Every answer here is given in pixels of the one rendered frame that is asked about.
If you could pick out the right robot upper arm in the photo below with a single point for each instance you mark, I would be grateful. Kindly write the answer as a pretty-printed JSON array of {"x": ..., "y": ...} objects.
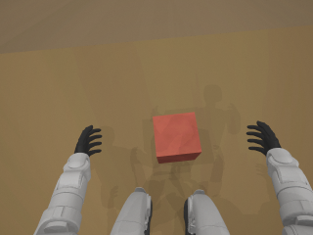
[{"x": 294, "y": 229}]

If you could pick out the right robot hand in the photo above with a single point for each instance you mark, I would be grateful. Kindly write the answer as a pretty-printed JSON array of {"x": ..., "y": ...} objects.
[{"x": 269, "y": 140}]

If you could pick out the left robot hand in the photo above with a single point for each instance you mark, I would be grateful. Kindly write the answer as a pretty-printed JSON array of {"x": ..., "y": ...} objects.
[{"x": 83, "y": 145}]

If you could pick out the left robot forearm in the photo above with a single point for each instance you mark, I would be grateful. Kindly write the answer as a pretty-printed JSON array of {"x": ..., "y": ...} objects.
[{"x": 64, "y": 211}]

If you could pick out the robot left thigh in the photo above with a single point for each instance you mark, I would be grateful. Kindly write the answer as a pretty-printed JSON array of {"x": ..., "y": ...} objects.
[{"x": 131, "y": 219}]

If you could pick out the robot right foot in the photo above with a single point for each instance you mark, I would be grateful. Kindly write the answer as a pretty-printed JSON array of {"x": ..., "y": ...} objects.
[{"x": 186, "y": 219}]

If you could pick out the carton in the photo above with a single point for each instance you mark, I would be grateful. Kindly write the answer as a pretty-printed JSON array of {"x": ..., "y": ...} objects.
[{"x": 177, "y": 138}]

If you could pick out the right robot forearm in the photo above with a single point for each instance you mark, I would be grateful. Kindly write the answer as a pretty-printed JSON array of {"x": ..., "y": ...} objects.
[{"x": 292, "y": 188}]

